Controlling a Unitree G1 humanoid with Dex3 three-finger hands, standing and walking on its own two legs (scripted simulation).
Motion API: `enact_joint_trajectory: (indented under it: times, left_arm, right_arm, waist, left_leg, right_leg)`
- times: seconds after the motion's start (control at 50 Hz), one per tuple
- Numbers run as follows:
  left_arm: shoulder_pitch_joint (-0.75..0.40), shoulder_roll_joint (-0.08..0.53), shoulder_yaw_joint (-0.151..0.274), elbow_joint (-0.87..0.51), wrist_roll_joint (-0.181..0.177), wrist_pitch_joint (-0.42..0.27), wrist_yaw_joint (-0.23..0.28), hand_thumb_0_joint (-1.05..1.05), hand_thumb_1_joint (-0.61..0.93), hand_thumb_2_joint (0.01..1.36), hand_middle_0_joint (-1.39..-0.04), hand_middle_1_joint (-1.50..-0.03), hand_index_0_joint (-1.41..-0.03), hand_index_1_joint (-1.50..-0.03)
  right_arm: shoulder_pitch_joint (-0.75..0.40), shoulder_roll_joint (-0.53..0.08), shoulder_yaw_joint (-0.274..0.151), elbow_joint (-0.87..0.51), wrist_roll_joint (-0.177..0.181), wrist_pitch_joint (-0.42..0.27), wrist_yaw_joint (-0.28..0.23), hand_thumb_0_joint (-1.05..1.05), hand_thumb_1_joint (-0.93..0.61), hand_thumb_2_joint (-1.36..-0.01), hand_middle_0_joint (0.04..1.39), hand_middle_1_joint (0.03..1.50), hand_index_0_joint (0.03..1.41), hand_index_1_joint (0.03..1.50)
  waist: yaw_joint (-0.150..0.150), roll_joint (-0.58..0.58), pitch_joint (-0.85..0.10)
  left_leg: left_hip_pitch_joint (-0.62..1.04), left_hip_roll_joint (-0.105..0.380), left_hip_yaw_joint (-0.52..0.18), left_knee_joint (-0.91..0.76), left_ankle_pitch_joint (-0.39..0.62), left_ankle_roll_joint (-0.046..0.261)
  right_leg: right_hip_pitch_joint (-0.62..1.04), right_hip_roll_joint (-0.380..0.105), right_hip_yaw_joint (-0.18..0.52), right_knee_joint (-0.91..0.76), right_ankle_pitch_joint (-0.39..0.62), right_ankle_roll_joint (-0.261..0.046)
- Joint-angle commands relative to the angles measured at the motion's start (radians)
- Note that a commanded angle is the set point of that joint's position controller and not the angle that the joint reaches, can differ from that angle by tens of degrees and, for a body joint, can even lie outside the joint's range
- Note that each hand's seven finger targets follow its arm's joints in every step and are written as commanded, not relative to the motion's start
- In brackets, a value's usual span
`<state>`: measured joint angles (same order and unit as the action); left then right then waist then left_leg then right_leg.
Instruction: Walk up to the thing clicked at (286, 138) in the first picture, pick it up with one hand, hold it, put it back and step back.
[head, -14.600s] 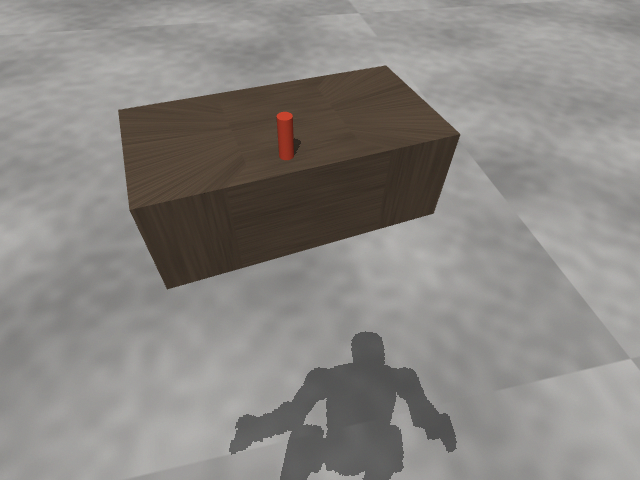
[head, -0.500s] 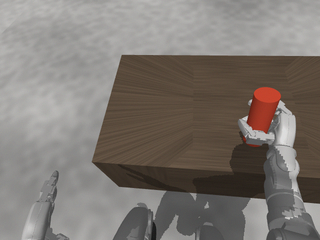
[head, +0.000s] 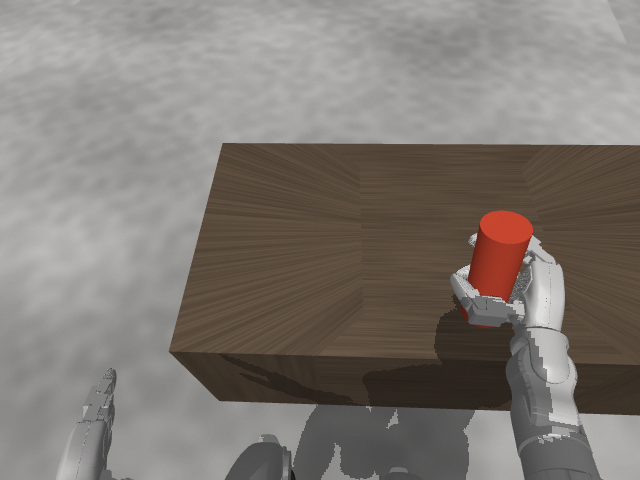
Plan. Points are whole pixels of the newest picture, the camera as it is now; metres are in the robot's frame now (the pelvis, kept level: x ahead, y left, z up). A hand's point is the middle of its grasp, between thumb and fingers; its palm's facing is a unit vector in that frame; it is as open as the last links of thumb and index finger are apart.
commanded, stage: lift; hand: right
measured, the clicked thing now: (492, 273) +0.37 -0.18 +0.05
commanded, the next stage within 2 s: hold in 0.32 s
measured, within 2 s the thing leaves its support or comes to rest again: neither
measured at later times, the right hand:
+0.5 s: hand (493, 283) +0.35 -0.17 +0.06, palm faces +0.14 +0.99 +0.00, open 7.9 cm
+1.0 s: hand (497, 283) +0.34 -0.17 +0.08, palm faces +0.14 +0.99 +0.00, open 7.9 cm
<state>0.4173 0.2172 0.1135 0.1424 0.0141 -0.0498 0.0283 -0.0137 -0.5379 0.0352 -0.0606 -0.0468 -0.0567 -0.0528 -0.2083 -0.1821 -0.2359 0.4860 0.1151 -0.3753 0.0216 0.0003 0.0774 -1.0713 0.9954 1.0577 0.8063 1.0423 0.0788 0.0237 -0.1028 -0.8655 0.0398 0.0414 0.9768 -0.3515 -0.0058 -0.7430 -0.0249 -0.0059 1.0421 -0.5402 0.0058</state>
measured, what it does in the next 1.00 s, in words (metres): stands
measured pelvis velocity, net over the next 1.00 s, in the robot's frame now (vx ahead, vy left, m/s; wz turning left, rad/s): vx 0.01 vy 0.00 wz -0.01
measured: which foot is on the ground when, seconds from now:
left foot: down 0.00-1.00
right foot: down 0.00-1.00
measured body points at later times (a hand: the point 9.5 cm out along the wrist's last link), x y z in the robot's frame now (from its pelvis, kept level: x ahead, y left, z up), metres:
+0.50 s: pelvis +0.01 +0.00 +0.02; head +0.06 -0.01 +0.46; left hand +0.16 +0.26 -0.01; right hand +0.33 -0.23 +0.06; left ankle +0.07 +0.13 -0.67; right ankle -0.02 -0.12 -0.67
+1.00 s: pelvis +0.01 +0.00 +0.03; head +0.05 -0.01 +0.47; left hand +0.16 +0.27 -0.02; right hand +0.32 -0.22 +0.08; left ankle +0.07 +0.13 -0.67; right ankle -0.02 -0.12 -0.67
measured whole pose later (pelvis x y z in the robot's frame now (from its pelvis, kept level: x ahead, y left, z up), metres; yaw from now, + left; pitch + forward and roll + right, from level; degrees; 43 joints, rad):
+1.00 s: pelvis +0.01 +0.00 +0.03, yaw +0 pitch +8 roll +0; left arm 0.35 0.20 0.11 0.30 -0.01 -0.05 0.05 -0.01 -0.53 0.03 -0.06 -0.05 -0.06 -0.05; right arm -0.10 -0.16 -0.17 0.38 0.14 -0.33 0.01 0.00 0.08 -1.07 0.99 1.06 0.80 1.05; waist 0.05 0.01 -0.06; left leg -0.66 0.04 0.04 0.82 -0.30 -0.01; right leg -0.53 -0.02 -0.01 0.87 -0.48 0.01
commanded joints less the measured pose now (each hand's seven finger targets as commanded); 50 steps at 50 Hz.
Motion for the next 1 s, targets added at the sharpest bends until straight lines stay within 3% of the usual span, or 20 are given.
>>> enact_joint_trajectory:
  times: [0.0,0.04,0.06,0.14,0.18,0.24,0.26,0.32,0.34,0.38,0.48,0.54,0.62,0.74,0.78,0.8,0.88,0.9,0.96,0.98]
  left_arm:
    - [0.006,0.14,0.074,-0.185,-0.01,-0.058,0.016,0.0,-0.549,0.037,-0.05,-0.05,-0.05,-0.05]
    - [0.013,0.158,0.08,-0.158,-0.01,-0.057,0.017,0.0,-0.547,0.036,-0.05,-0.05,-0.05,-0.049]
    - [0.031,0.122,0.056,-0.157,-0.009,-0.056,0.014,0.0,-0.548,0.037,-0.05,-0.049,-0.049,-0.05]
    - [-0.002,0.158,0.089,-0.15,-0.014,-0.057,0.019,0.0,-0.549,0.036,-0.05,-0.049,-0.048,-0.05]
    - [0.01,0.128,0.055,-0.144,-0.013,-0.052,0.013,0.0,-0.546,0.034,-0.048,-0.047,-0.048,-0.046]
    - [-0.011,0.122,0.059,-0.128,-0.018,-0.051,0.014,0.0,-0.546,0.034,-0.05,-0.049,-0.05,-0.049]
    - [-0.015,0.15,0.086,-0.142,-0.019,-0.053,0.018,0.0,-0.544,0.033,-0.048,-0.048,-0.05,-0.046]
    - [-0.005,0.161,0.085,-0.125,-0.019,-0.05,0.018,0.0,-0.545,0.034,-0.048,-0.048,-0.049,-0.047]
    - [-0.006,0.126,0.054,-0.116,-0.018,-0.047,0.012,0.0,-0.547,0.037,-0.049,-0.049,-0.049,-0.049]
    - [-0.04,0.136,0.064,-0.156,-0.021,-0.05,0.015,0.0,-0.548,0.038,-0.049,-0.048,-0.048,-0.049]
    - [-0.002,0.127,0.062,-0.067,-0.02,-0.04,0.015,0.0,-0.54,0.035,-0.047,-0.05,-0.05,-0.048]
    - [-0.059,0.165,0.106,-0.077,-0.022,-0.045,0.018,0.0,-0.532,0.028,-0.047,-0.05,-0.053,-0.043]
    - [-0.055,0.115,0.048,-0.074,-0.026,-0.049,0.014,0.0,-0.538,0.034,-0.048,-0.052,-0.052,-0.047]
    - [-0.056,0.148,0.083,-0.048,-0.028,-0.049,0.029,0.0,-0.537,0.036,-0.047,-0.052,-0.052,-0.047]
    - [-0.057,0.145,0.076,-0.045,-0.025,-0.048,0.026,0.0,-0.539,0.038,-0.047,-0.051,-0.051,-0.047]
    - [-0.067,0.106,0.043,-0.036,-0.027,-0.047,0.022,0.0,-0.535,0.035,-0.046,-0.051,-0.052,-0.045]
    - [-0.088,0.153,0.089,-0.006,-0.027,-0.055,0.029,0.0,-0.532,0.031,-0.045,-0.05,-0.053,-0.042]
    - [-0.076,0.148,0.083,-0.011,-0.026,-0.057,0.03,0.0,-0.53,0.029,-0.045,-0.05,-0.053,-0.041]
    - [-0.068,0.099,0.034,-0.005,-0.028,-0.058,0.026,0.0,-0.533,0.032,-0.045,-0.051,-0.054,-0.043]
    - [-0.076,0.131,0.06,-0.011,-0.028,-0.061,0.027,0.0,-0.536,0.034,-0.046,-0.051,-0.052,-0.044]
  right_arm:
    - [-0.268,-0.132,-0.017,-0.27,0.012,-0.076,-0.003,0.0,-0.431,-1.325,1.36,1.455,1.389,1.455]
    - [-0.208,-0.154,-0.037,-0.219,0.011,-0.064,-0.006,0.0,-0.447,-1.326,1.372,1.46,1.399,1.46]
    - [-0.287,-0.116,0.005,-0.32,0.016,-0.076,-0.001,0.0,-0.426,-1.33,1.369,1.464,1.398,1.464]
    - [-0.234,-0.139,-0.017,-0.293,0.016,-0.07,-0.005,0.0,-0.47,-1.324,1.38,1.459,1.404,1.459]
    - [-0.222,-0.109,0.007,-0.277,0.016,-0.067,-0.001,0.0,-0.436,-1.32,1.368,1.455,1.395,1.455]
    - [-0.213,-0.108,0.01,-0.273,0.021,-0.065,0.0,0.0,-0.442,-1.317,1.356,1.446,1.384,1.447]
    - [-0.22,-0.123,0.001,-0.297,0.021,-0.065,-0.001,0.0,-0.444,-1.305,1.354,1.436,1.379,1.436]
    - [-0.162,-0.123,-0.004,-0.256,0.019,-0.053,-0.003,0.0,-0.461,-1.319,1.375,1.455,1.4,1.455]
    - [-0.173,-0.097,0.025,-0.291,0.021,-0.056,0.0,0.0,-0.449,-1.313,1.363,1.445,1.388,1.445]
    - [-0.216,-0.129,-0.003,-0.331,0.023,-0.062,-0.004,0.0,-0.459,-1.315,1.367,1.447,1.391,1.447]
    - [-0.159,-0.109,0.016,-0.302,0.024,-0.05,-0.002,0.0,-0.479,-1.338,1.395,1.473,1.419,1.473]
    - [-0.17,-0.106,0.021,-0.337,0.026,-0.054,-0.005,0.0,-0.502,-1.335,1.395,1.467,1.416,1.467]
    - [-0.14,-0.094,0.036,-0.35,0.029,-0.05,-0.004,0.0,-0.492,-1.344,1.396,1.474,1.42,1.474]
    - [-0.129,-0.111,0.024,-0.36,0.031,-0.04,-0.013,0.0,-0.478,-1.349,1.401,1.482,1.426,1.482]
    - [-0.125,-0.109,0.025,-0.37,0.032,-0.038,-0.013,0.0,-0.484,-1.346,1.4,1.478,1.424,1.478]
    - [-0.159,-0.082,0.057,-0.4,0.033,-0.039,-0.01,0.0,-0.471,-1.344,1.393,1.476,1.418,1.476]
    - [-0.167,-0.106,0.032,-0.354,0.035,-0.036,-0.009,0.0,-0.506,-1.341,1.402,1.474,1.424,1.474]
    - [-0.163,-0.117,0.018,-0.344,0.031,-0.036,-0.01,0.0,-0.494,-1.341,1.399,1.474,1.423,1.474]
    - [-0.121,-0.062,0.067,-0.333,0.037,-0.032,0.0,0.0,-0.479,-1.328,1.386,1.46,1.41,1.46]
    - [-0.127,-0.081,0.053,-0.33,0.038,-0.03,-0.001,0.0,-0.469,-1.327,1.383,1.459,1.408,1.459]
  waist:
    - [-0.008,-0.036,-0.337]
    - [-0.013,-0.033,-0.305]
    - [-0.001,-0.047,-0.341]
    - [-0.022,-0.039,-0.305]
    - [-0.014,-0.041,-0.286]
    - [-0.011,-0.011,-0.264]
    - [-0.01,-0.004,-0.294]
    - [-0.018,-0.034,-0.263]
    - [-0.029,-0.044,-0.253]
    - [-0.027,-0.032,-0.332]
    - [-0.032,-0.041,-0.239]
    - [-0.03,-0.036,-0.237]
    - [-0.042,-0.024,-0.237]
    - [-0.028,-0.026,-0.232]
    - [-0.032,-0.026,-0.24]
    - [-0.034,-0.027,-0.227]
    - [-0.022,-0.027,-0.187]
    - [-0.019,-0.018,-0.214]
    - [-0.029,0.01,-0.215]
    - [-0.025,-0.002,-0.228]
  left_leg:
    - [0.351,-0.023,-0.013,-0.122,0.176,0.007]
    - [0.357,-0.022,-0.009,-0.13,0.195,0.005]
    - [0.366,-0.021,-0.014,-0.128,0.217,0.007]
    - [0.375,-0.019,-0.01,-0.141,0.212,0.007]
    - [0.365,-0.022,-0.005,-0.144,0.211,0.009]
    - [0.383,-0.016,-0.015,-0.169,0.186,0.003]
    - [0.394,-0.017,-0.015,-0.169,0.197,0.004]
    - [0.38,-0.025,0.002,-0.164,0.213,0.008]
    - [0.387,-0.021,0.001,-0.164,0.215,0.008]
    - [0.434,-0.017,-0.009,-0.172,0.251,0.008]
    - [0.402,-0.018,-0.004,-0.184,0.224,0.009]
    - [0.401,-0.019,-0.006,-0.203,0.158,0.007]
    - [0.432,-0.019,-0.001,-0.208,0.199,0.005]
    - [0.444,-0.02,-0.002,-0.227,0.212,0.004]
    - [0.456,-0.019,0.001,-0.232,0.217,0.005]
    - [0.452,-0.018,-0.002,-0.241,0.204,0.005]
    - [0.431,-0.016,-0.005,-0.256,0.144,0.002]
    - [0.444,-0.018,-0.002,-0.251,0.177,0.002]
    - [0.482,-0.013,-0.007,-0.252,0.247,-0.001]
    - [0.479,-0.015,-0.003,-0.243,0.257,0.003]
  right_leg:
    - [0.078,0.03,0.013,-0.197,0.261,-0.006]
    - [0.08,0.03,0.01,-0.202,0.283,-0.005]
    - [0.1,0.031,0.009,-0.197,0.298,-0.006]
    - [0.119,0.03,0.012,-0.222,0.309,-0.003]
    - [0.112,0.029,0.015,-0.228,0.317,-0.001]
    - [0.107,0.031,0.006,-0.232,0.263,-0.01]
    - [0.119,0.03,0.009,-0.236,0.275,-0.01]
    - [0.147,0.024,0.022,-0.258,0.336,0.003]
    - [0.144,0.024,0.022,-0.262,0.339,0.005]
    - [0.174,0.03,0.011,-0.251,0.351,-0.001]
    - [0.155,0.028,0.012,-0.275,0.336,0.001]
    - [0.161,0.025,0.017,-0.296,0.251,-0.003]
    - [0.178,0.026,0.015,-0.295,0.306,-0.001]
    - [0.209,0.027,0.013,-0.313,0.319,-0.003]
    - [0.208,0.028,0.014,-0.317,0.324,-0.002]
    - [0.205,0.029,0.01,-0.322,0.302,-0.005]
    - [0.189,0.026,0.012,-0.338,0.224,-0.01]
    - [0.209,0.024,0.015,-0.333,0.267,-0.008]
    - [0.209,0.032,0.002,-0.318,0.322,-0.009]
    - [0.216,0.031,0.008,-0.325,0.343,-0.005]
